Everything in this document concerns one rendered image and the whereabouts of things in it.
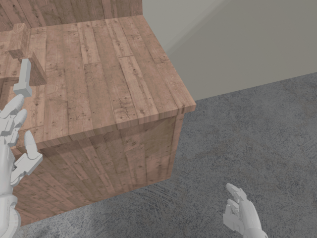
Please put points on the counter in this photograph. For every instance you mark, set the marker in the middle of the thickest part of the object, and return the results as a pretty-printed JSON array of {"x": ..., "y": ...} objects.
[{"x": 107, "y": 104}]

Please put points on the robot right forearm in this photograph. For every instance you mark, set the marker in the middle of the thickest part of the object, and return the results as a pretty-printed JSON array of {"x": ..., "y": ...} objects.
[{"x": 254, "y": 233}]

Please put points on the left robot hand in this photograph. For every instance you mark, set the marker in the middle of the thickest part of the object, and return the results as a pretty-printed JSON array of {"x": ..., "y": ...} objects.
[{"x": 11, "y": 120}]

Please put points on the tap lever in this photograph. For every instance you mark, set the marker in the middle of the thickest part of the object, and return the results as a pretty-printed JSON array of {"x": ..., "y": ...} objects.
[{"x": 22, "y": 87}]

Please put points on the robot left forearm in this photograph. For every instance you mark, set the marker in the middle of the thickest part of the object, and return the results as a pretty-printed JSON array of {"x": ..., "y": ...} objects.
[{"x": 10, "y": 220}]

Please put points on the right robot hand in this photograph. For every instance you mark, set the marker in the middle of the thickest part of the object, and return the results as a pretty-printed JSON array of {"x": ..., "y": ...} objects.
[{"x": 245, "y": 216}]

